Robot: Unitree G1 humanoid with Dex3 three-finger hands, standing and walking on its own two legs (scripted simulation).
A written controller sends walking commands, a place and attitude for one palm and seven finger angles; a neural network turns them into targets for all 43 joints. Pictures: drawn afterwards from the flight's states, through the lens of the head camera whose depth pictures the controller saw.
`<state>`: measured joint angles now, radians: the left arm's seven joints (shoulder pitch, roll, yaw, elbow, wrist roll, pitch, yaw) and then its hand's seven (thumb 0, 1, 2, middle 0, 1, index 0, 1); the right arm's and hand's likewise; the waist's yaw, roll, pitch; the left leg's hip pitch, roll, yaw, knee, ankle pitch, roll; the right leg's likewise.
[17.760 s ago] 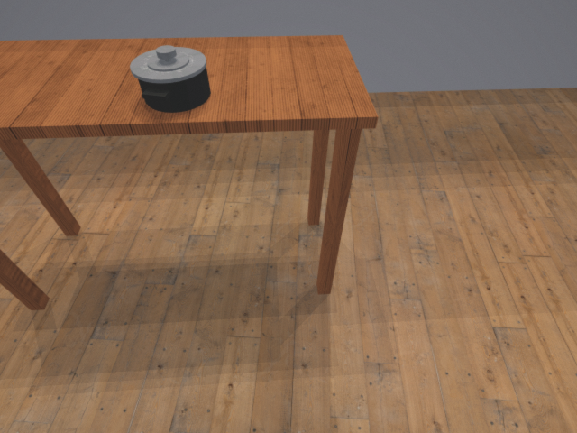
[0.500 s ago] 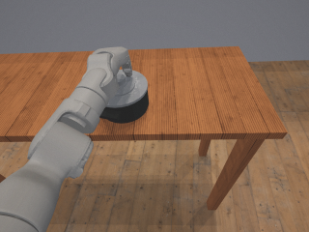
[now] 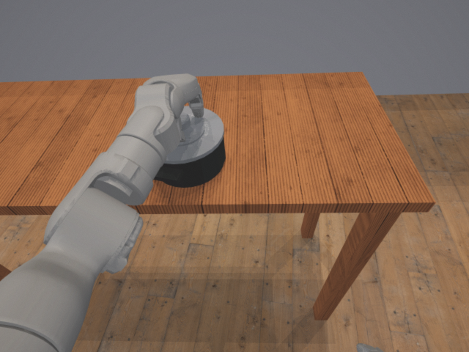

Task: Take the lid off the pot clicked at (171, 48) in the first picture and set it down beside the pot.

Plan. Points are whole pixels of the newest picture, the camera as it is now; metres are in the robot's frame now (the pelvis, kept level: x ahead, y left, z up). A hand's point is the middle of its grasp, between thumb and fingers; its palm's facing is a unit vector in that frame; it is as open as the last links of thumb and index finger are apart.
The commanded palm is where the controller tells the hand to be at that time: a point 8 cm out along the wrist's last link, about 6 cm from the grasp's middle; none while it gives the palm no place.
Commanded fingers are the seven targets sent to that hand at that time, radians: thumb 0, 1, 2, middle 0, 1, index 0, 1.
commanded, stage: close the fingers and squeeze the knob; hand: left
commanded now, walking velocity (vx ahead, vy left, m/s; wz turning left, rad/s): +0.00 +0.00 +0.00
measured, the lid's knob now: (179, 121) +0.49 +0.10 +0.15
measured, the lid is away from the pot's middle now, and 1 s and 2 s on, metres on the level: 0.00 0.00 0.01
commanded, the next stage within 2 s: lift the lid straight up in 1.56 s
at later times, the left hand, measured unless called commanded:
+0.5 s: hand (175, 122) +0.46 +0.10 +0.17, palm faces -0.34 -0.05 -0.94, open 8.0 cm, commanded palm +0.45 +0.10 +0.22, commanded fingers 0.00 0.25 0.91 -0.68 -1.00 -0.68 -1.00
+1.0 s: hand (175, 122) +0.46 +0.10 +0.18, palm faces -0.36 -0.05 -0.93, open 6.8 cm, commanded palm +0.45 +0.10 +0.22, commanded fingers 0.00 0.53 0.66 -0.79 -1.00 -0.81 -1.00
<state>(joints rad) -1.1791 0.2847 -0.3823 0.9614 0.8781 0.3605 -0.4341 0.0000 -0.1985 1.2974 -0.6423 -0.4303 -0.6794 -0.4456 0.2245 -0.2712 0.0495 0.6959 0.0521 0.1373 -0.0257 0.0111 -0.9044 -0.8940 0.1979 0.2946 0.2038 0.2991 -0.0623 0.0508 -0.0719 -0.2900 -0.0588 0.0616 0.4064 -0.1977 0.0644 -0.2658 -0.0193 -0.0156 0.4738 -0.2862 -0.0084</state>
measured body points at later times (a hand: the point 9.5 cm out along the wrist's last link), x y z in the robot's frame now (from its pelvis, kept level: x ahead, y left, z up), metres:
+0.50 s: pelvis +0.00 +0.00 +0.00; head +0.01 -0.02 +0.45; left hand +0.47 +0.10 +0.23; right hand +0.10 -0.25 -0.13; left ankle +0.00 +0.08 -0.74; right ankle -0.03 -0.11 -0.74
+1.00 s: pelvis +0.00 +0.00 +0.00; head +0.01 -0.02 +0.45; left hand +0.47 +0.10 +0.23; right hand +0.10 -0.25 -0.13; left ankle +0.00 +0.08 -0.74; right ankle -0.03 -0.11 -0.74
